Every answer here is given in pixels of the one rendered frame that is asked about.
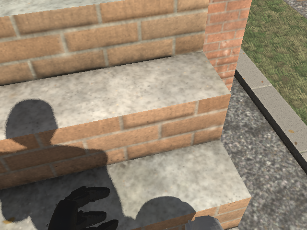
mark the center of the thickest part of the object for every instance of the robot right thigh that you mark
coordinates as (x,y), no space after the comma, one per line
(203,223)

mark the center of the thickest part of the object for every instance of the robot left hand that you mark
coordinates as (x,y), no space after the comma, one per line
(67,217)

